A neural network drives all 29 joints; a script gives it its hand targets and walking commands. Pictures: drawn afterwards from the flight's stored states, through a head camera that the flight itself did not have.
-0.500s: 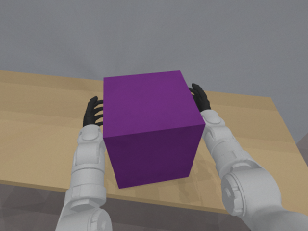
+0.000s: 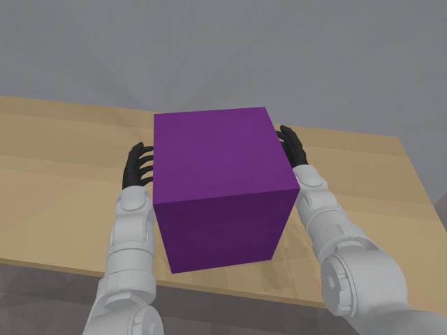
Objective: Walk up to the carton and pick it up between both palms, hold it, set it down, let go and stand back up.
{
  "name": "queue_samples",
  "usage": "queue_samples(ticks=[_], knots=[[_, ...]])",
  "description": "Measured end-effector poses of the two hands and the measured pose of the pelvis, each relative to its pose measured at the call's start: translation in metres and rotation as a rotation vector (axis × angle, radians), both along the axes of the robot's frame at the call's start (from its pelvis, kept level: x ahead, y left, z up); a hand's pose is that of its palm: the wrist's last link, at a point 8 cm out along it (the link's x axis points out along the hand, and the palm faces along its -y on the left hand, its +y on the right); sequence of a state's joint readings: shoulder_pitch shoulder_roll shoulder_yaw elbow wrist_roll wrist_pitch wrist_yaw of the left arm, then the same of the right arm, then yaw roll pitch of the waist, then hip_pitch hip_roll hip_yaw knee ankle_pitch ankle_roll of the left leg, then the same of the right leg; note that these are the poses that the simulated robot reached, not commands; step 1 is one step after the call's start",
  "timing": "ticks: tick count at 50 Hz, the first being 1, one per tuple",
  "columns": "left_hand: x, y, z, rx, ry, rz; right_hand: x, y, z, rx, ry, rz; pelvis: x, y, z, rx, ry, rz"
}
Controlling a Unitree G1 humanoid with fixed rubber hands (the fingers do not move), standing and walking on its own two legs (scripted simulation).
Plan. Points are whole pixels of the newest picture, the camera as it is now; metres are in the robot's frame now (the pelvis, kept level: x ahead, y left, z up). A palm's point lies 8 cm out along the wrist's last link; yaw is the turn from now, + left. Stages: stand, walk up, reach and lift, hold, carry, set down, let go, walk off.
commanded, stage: set down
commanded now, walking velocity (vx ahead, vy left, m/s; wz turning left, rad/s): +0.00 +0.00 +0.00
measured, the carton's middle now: (217, 192) +0.38 +0.06 +0.05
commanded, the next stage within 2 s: none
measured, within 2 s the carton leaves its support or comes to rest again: neither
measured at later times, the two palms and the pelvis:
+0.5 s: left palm (136, 187) +0.35 +0.20 +0.08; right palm (294, 167) +0.42 -0.09 +0.10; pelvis +0.00 +0.00 +0.00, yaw +0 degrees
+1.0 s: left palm (136, 191) +0.35 +0.20 +0.07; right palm (293, 166) +0.42 -0.09 +0.10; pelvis +0.00 +0.00 +0.00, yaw +0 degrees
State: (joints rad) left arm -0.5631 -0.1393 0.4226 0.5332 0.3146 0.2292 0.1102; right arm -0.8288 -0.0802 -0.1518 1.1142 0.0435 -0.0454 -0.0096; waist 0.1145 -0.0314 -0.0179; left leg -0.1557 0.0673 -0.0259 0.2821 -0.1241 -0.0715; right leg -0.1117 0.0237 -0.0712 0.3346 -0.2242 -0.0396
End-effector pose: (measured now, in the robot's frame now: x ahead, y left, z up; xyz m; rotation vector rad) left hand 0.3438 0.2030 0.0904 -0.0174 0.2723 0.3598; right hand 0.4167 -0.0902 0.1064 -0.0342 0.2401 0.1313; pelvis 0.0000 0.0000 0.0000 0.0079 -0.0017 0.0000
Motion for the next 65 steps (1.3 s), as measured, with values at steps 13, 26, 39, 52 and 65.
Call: queue_samples(ticks=[13,26,39,52,65], knots=[[0.003,0.000,-0.006,-0.004,-0.023,-0.006,0.003,-0.001,-0.005,0.001,-0.004,0.003,0.002,0.000,0.000,0.000,0.015,0.001],[0.004,0.001,-0.008,-0.004,-0.041,-0.012,0.005,0.000,-0.008,0.013,-0.023,0.001,0.003,0.000,0.000,0.000,0.023,0.001],[0.004,0.001,-0.009,-0.008,-0.054,-0.013,0.005,0.000,-0.010,0.013,-0.035,0.004,0.004,0.000,0.000,0.000,0.025,0.002],[0.002,0.001,-0.024,-0.005,-0.019,0.026,0.008,0.002,-0.008,-0.087,-0.051,0.040,0.003,0.000,-0.001,-0.005,0.035,-0.001],[0.000,0.018,-0.056,-0.031,0.040,0.092,0.007,0.001,-0.040,-0.150,0.062,0.070,-0.001,-0.003,-0.003,-0.025,0.088,-0.012]])
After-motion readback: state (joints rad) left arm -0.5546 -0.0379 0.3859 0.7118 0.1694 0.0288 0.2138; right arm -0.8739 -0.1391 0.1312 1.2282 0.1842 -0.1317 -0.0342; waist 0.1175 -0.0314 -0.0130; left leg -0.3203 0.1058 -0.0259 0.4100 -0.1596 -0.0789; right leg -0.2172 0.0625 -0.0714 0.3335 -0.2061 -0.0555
